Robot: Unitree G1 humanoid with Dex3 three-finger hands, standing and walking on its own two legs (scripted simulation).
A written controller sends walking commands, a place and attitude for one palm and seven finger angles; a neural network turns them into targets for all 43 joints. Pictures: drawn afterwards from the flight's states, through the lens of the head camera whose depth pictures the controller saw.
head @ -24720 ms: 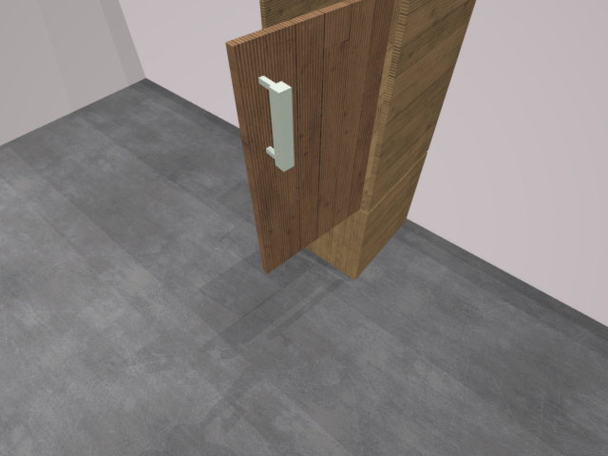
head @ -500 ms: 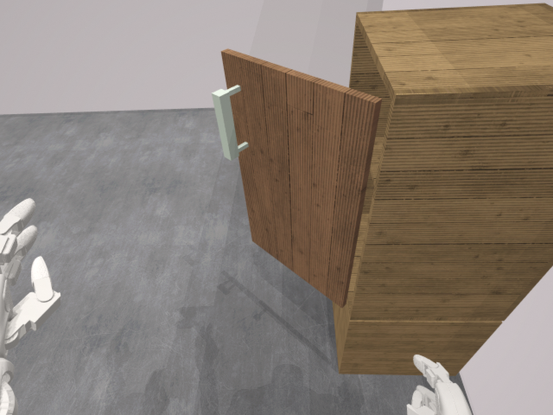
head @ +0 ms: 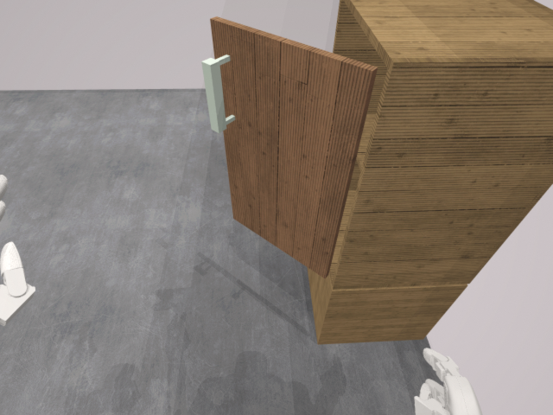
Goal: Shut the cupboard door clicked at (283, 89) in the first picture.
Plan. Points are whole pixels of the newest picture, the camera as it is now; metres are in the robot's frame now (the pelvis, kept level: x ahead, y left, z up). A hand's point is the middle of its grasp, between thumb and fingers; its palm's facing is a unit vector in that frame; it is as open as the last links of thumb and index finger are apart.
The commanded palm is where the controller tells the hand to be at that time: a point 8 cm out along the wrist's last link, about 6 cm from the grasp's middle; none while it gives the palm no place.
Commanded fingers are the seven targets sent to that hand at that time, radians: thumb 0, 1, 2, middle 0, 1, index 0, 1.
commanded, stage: step back with the hand held close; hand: left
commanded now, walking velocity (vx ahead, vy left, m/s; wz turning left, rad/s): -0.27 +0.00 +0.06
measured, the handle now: (222, 94) +0.71 +0.16 +0.12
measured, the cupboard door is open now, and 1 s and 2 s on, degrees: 48 48 48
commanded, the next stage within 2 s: stop stepping back and stand still in 0.78 s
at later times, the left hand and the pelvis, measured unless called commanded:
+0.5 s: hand out of the picture +0.13 +0.28 +0.17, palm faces +0.47 -0.76 -0.45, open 7.4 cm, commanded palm +0.06 +0.32 +0.19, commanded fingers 0.00 0.90 0.90 -0.20 -0.30 -0.20 -0.30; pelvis -0.06 +0.01 -0.02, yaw +3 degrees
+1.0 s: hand out of the picture +0.01 +0.24 +0.19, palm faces +0.31 -0.80 -0.51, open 7.4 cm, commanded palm -0.02 +0.28 +0.19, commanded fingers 0.00 0.90 0.90 -0.20 -0.30 -0.20 -0.30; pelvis -0.18 -0.01 +0.00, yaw -4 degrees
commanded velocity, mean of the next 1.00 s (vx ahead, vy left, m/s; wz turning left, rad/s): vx -0.26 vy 0.01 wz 0.02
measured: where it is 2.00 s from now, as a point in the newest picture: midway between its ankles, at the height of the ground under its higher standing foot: outside the picture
